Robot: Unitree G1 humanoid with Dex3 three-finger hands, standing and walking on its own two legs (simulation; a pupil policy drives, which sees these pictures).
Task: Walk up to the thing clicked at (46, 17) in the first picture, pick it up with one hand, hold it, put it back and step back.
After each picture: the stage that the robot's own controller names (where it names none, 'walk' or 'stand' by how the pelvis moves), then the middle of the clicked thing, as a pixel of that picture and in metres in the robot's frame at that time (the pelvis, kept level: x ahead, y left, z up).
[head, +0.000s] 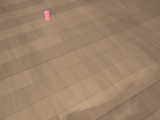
stand; (47, 15) +1.88 +0.45 -0.72
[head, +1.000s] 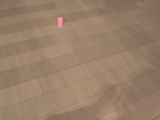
walk; (60, 22) +1.77 +0.19 -0.70
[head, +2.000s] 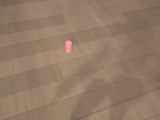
walk; (68, 46) +1.18 +0.10 -0.71
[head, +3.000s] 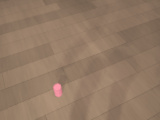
walk; (57, 90) +0.69 +0.18 -0.70
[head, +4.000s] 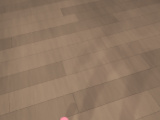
walk; out of the picture +0.40 +0.18 -0.71
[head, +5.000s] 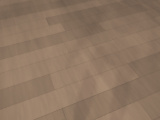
stand; out of the picture +0.30 +0.18 -0.72
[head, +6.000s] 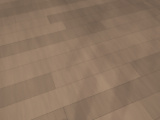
stand; out of the picture +0.29 +0.18 -0.72
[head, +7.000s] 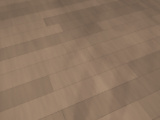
stand; out of the picture +0.28 +0.18 -0.73
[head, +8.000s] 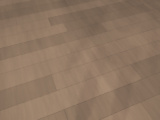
stand; out of the picture +0.29 +0.17 -0.73
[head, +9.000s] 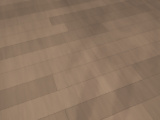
stand; out of the picture +0.28 +0.17 -0.73
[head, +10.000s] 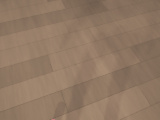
go down; out of the picture +0.31 +0.16 -0.70
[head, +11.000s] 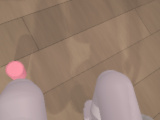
go down; (17, 71) +0.38 +0.20 -0.29
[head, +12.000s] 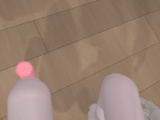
close in; (26, 71) +0.38 +0.20 -0.29
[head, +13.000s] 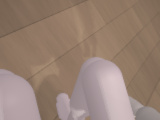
close in; out of the picture +0.37 +0.24 -0.22
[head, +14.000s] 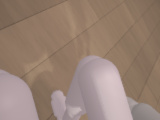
close; out of the picture +0.37 +0.24 -0.22
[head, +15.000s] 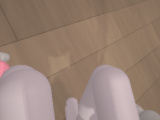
lift; out of the picture +0.31 +0.22 -0.17
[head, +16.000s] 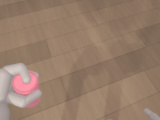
lift; (28, 90) +0.31 +0.17 +0.01
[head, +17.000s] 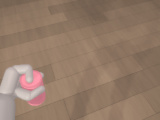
hold; (33, 88) +0.32 +0.17 +0.01
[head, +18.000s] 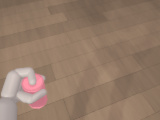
hold; (35, 91) +0.31 +0.17 +0.00
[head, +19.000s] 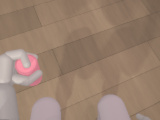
crouch; (29, 71) +0.38 +0.17 -0.08
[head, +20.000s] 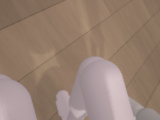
lower; out of the picture +0.39 +0.25 -0.22
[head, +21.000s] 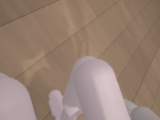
lower; out of the picture +0.39 +0.26 -0.22
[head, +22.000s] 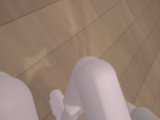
lower; out of the picture +0.39 +0.26 -0.23
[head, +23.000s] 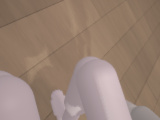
lower; out of the picture +0.39 +0.25 -0.23
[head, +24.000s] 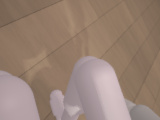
rest; out of the picture +0.39 +0.25 -0.22
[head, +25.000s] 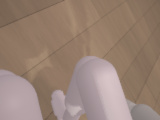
withdraw; out of the picture +0.37 +0.23 -0.23
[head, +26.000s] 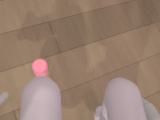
walk; (40, 68) +0.40 +0.18 -0.31
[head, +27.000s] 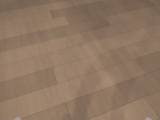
stand; out of the picture +0.32 +0.14 -0.65
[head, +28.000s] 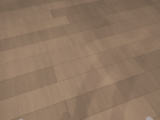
stand; out of the picture +0.33 +0.16 -0.66
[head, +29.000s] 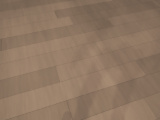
stand; out of the picture +0.34 +0.15 -0.69
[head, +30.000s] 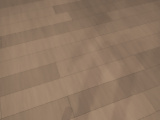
walk; out of the picture +0.35 +0.15 -0.72
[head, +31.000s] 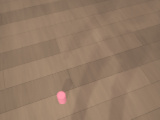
walk; (61, 97) +0.50 +0.15 -0.70
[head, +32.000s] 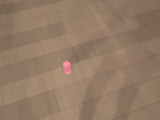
walk; (67, 67) +0.79 +0.15 -0.70
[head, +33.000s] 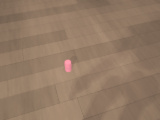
stand; (68, 66) +0.99 +0.14 -0.71
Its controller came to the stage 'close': yes
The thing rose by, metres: 0.71
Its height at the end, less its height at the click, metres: +0.00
